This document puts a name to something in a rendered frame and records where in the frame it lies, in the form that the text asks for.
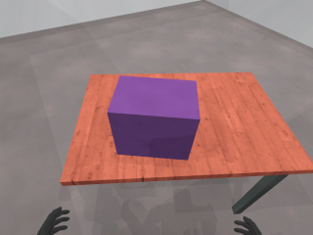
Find left robot hand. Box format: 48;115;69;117
37;207;69;235

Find right robot hand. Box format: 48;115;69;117
234;216;262;235

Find table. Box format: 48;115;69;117
60;72;313;214

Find carton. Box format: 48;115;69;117
107;75;201;161

